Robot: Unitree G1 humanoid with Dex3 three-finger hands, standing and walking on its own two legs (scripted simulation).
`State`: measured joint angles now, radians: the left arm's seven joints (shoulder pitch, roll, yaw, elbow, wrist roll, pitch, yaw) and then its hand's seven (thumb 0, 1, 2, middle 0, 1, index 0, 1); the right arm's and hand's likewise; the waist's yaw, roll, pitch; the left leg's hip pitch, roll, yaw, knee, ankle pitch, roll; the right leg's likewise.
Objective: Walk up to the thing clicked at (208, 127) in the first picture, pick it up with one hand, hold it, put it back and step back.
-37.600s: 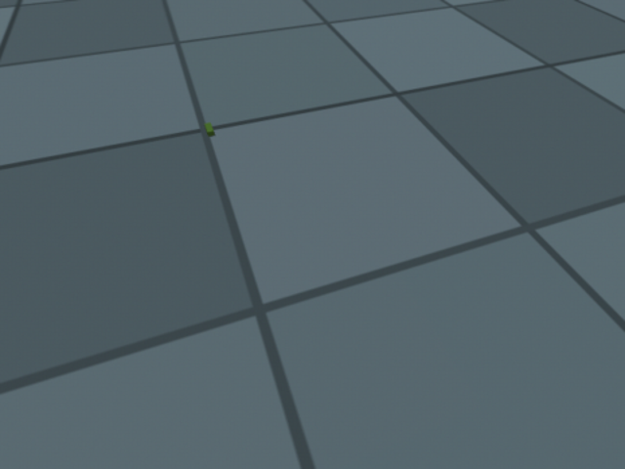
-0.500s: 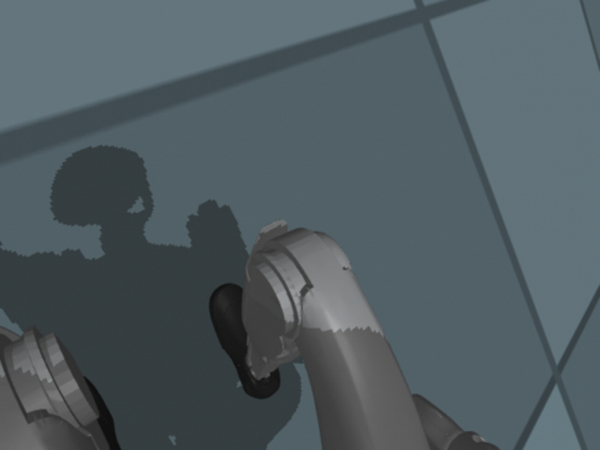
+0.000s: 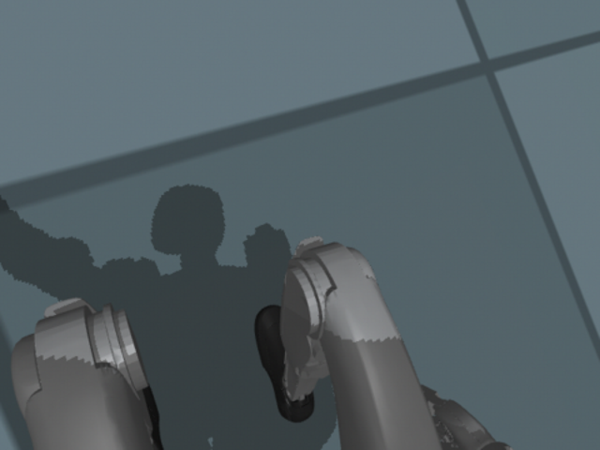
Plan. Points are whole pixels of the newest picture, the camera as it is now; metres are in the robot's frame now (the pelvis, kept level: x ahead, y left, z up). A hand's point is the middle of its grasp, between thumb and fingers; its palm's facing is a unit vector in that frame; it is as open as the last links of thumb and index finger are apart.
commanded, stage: settle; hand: left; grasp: from above
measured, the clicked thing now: out of the picture +0.48 +0.36 -0.24
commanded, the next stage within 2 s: lift in 0.32 s
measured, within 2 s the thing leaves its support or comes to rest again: neither
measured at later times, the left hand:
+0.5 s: hand out of the picture +0.46 +0.36 -0.14, palm faces -0.42 -0.12 -0.90, open 6.4 cm
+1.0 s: hand out of the picture +0.40 +0.37 -0.03, palm faces -0.43 -0.14 -0.89, open 6.5 cm
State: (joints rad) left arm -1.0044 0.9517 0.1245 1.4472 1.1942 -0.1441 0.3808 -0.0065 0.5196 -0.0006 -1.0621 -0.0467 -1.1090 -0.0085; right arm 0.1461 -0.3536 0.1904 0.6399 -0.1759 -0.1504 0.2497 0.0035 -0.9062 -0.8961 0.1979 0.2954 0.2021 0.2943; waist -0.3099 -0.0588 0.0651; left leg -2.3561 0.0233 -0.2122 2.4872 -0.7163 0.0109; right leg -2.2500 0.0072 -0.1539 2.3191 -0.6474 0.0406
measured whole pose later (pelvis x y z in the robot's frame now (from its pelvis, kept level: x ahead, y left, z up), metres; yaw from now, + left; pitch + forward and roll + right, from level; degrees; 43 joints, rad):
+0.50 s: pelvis -0.01 +0.00 +0.01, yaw +3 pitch +33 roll -10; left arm -1.01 0.89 0.12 1.36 1.20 -0.17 0.25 -0.01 0.52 0.00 -1.08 -0.01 -1.11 0.00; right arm 0.18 -0.32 0.13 0.64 -0.13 -0.04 0.17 0.00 -0.91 -0.90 0.20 0.30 0.20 0.29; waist -0.28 0.00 0.01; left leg -2.34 0.01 -0.16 2.41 -0.68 0.01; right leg -2.25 -0.01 -0.11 2.29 -0.63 0.03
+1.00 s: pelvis -0.01 +0.00 +0.08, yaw +7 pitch +35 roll -8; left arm -0.75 0.73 0.06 1.01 1.07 -0.12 0.09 -0.01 0.54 0.00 -1.01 -0.13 -1.05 -0.09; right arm 0.19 -0.29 0.01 0.64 -0.04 0.03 0.10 0.01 -0.91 -0.90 0.20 0.30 0.20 0.29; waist -0.17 0.04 -0.14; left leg -2.14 0.02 -0.09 2.17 -0.65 0.02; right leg -2.07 -0.02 -0.07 2.08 -0.62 0.03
